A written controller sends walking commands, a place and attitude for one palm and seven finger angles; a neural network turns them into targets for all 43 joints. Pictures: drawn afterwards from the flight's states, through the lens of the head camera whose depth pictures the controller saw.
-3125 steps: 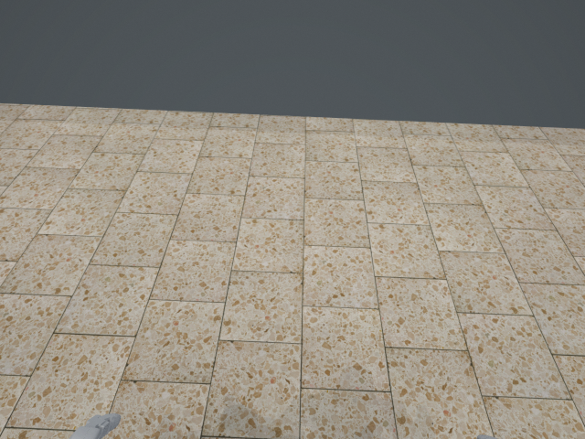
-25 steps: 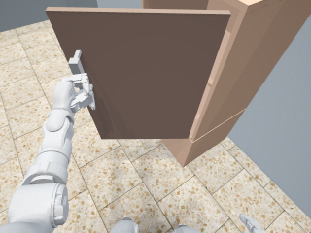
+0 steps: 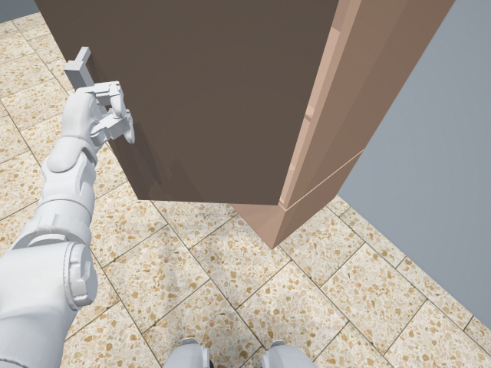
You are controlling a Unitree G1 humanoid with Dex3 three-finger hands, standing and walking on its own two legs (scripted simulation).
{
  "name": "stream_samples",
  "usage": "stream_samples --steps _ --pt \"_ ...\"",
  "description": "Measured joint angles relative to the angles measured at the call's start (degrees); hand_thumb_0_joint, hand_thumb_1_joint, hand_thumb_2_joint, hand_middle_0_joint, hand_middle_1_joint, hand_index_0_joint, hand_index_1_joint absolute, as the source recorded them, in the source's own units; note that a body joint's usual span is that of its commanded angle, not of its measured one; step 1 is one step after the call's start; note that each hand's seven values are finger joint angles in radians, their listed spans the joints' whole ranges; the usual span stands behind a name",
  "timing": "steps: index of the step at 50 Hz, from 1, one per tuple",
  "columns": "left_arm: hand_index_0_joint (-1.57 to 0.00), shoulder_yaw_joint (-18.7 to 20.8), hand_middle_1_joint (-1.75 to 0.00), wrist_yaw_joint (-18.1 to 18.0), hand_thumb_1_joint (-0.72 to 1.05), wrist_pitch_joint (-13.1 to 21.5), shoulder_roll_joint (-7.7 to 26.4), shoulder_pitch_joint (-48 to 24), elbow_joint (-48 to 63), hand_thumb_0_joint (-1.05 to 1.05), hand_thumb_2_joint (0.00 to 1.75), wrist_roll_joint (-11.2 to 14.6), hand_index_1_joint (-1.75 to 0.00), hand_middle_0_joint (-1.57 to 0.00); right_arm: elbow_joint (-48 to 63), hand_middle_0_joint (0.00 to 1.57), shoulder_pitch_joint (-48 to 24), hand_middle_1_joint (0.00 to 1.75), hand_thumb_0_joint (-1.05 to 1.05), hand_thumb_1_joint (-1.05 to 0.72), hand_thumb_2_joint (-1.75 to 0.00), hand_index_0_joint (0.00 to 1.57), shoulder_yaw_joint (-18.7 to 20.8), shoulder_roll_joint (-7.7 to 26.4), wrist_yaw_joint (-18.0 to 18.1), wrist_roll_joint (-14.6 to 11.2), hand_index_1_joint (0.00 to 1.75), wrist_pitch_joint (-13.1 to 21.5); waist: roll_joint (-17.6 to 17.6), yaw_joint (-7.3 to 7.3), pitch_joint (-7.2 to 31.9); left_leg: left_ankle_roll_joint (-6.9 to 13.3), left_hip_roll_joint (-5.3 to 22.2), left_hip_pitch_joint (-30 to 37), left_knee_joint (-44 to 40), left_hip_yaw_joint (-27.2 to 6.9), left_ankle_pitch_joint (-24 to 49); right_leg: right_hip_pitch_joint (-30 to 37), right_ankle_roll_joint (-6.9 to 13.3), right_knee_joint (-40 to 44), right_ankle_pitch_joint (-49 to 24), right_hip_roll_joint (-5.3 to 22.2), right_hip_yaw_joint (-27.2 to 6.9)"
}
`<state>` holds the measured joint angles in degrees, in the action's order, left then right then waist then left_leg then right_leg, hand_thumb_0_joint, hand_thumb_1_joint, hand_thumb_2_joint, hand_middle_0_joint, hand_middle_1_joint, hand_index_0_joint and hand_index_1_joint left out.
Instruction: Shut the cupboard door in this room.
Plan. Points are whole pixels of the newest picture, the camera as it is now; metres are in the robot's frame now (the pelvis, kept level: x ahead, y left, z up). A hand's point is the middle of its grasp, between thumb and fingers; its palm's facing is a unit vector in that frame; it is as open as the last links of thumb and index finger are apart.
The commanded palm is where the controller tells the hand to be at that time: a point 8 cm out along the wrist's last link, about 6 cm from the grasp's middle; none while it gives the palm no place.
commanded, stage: push the door shut along its arc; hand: left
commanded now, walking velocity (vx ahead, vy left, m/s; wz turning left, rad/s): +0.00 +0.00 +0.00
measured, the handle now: (96, 94) +0.56 +0.22 +0.10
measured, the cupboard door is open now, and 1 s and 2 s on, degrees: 49 36 29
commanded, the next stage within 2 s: pull the fist back off the door in 1.12 s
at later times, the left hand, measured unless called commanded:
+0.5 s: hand (138, 94) +0.54 +0.14 +0.11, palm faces -0.22 -0.97 +0.00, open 3.1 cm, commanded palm +0.55 +0.18 +0.10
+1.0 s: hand (161, 74) +0.59 +0.11 +0.11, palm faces -0.32 -0.95 -0.01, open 3.1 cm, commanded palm +0.61 +0.13 +0.10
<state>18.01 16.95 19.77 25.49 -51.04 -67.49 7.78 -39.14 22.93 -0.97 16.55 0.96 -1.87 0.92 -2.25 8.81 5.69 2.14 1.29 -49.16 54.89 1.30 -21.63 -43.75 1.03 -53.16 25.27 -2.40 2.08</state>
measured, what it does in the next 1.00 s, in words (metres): stands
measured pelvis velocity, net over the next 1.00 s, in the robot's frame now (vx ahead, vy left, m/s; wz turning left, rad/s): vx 0.00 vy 0.01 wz -0.03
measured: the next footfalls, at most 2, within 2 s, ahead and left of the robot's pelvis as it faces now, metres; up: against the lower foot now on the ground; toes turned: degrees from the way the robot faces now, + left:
none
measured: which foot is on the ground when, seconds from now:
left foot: down 0.00-1.00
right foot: down 0.00-1.00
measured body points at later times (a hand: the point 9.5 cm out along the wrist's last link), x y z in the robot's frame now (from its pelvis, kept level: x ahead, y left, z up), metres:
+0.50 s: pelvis -0.01 +0.00 -0.02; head +0.13 +0.02 +0.41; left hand +0.55 +0.20 +0.12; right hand -0.02 -0.27 -0.12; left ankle +0.05 +0.10 -0.68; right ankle +0.00 -0.11 -0.68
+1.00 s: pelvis +0.00 +0.01 -0.03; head +0.17 +0.02 +0.39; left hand +0.61 +0.16 +0.12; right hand -0.07 -0.25 -0.12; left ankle +0.05 +0.10 -0.68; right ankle +0.00 -0.11 -0.68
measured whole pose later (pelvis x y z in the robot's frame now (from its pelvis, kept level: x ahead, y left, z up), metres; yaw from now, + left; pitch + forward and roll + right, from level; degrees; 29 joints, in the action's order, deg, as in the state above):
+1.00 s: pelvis +0.00 +0.01 -0.03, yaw -2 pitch +27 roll -5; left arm 15.8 24.1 11.5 38.7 -80.8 -81.5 0.4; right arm -39.6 26.1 -3.0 16.2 0.8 0.7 2.8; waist -4.0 16.9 5.0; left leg 2.5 2.7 -66.6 64.4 -0.5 -24.8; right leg -59.6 0.9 -60.1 27.3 -3.9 3.7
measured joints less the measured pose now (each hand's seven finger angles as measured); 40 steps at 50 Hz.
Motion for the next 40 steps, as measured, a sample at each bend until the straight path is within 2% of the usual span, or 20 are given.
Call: stream_samples --steps 14,23,31,40 --pt "-1.3 -0.5 -1.5 4.1 0.91 -1.0 5.1 -9.5 -6.4 0.02 0.9 -1.0 -1.5 -1.3 0.5 0.2 -0.5 0.3 0.01 -0.9 -0.9 0.21 -0.9 0.5 0.1 0.2 0.3 0.9 -0.3 2.3 -0.1 -0.1 0.4 -5.8 3.0 -1.2 -0.3 -5.0 0.1 -2.0 0.1 -0.5 1.1" --pt "-1.3 -0.7 -1.5 5.4 0.91 -3.5 8.9 -17.0 -10.3 0.02 0.9 -2.7 -1.5 -1.3 0.7 0.2 -0.4 0.3 0.01 -0.9 -0.9 0.21 -1.6 0.7 0.2 0.6 0.3 1.6 -0.7 4.07 -0.3 0.1 0.7 -10.6 5.8 -1.6 -1.0 -9.5 0.0 -4.2 0.6 -0.8 1.5" --pt "-1.3 -0.4 -1.5 7.0 0.91 -5.2 9.6 -20.4 -10.5 0.02 0.9 -3.7 -1.5 -1.3 0.3 0.2 0.9 0.3 0.0 -0.9 -0.9 0.21 -1.7 0.4 0.0 1.2 0.3 1.6 -1.2 5.28 -0.2 0.3 1.1 -13.0 7.2 -1.3 -1.8 -11.8 -0.2 -5.2 1.0 -1.1 1.3" --pt "-1.3 -0.3 -1.5 6.3 0.9 -6.7 11.1 -24.9 -12.6 0.02 0.91 -6.0 -1.5 -1.3 0.5 0.2 2.4 0.3 0.0 -0.9 -0.9 0.21 -1.9 0.0 -0.2 2.0 0.3 1.9 -1.8 7.11 -0.5 0.5 1.3 -14.9 8.1 -1.2 -2.5 -13.6 -0.3 -5.8 1.4 -1.4 1.1"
